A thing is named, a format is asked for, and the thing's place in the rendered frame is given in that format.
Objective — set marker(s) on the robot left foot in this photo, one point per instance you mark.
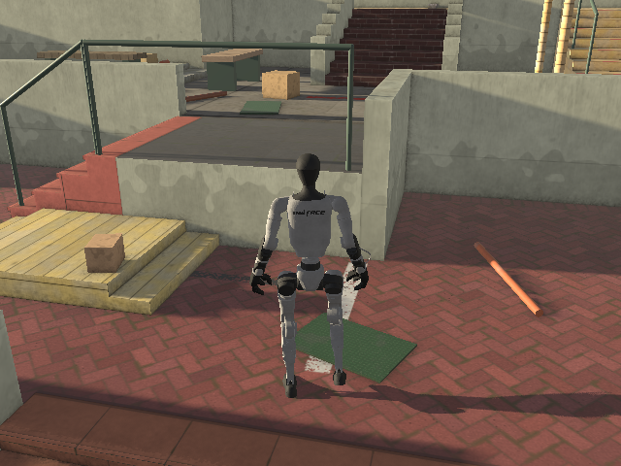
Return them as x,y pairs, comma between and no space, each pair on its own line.
290,390

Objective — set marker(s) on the left robot forearm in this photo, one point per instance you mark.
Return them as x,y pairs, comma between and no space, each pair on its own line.
262,259

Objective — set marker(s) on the right robot forearm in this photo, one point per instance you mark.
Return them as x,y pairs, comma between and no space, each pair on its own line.
356,257

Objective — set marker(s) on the left robot shin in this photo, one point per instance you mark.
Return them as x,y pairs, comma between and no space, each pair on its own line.
288,354

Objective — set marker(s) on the right robot upper arm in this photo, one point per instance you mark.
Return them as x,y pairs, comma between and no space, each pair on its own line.
339,205

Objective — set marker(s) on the robot right hand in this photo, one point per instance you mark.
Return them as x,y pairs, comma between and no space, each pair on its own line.
363,276

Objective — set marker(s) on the robot left hand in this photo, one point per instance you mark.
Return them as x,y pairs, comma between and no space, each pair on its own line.
255,280

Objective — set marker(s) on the left robot upper arm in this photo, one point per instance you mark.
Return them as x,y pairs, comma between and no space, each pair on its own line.
278,206

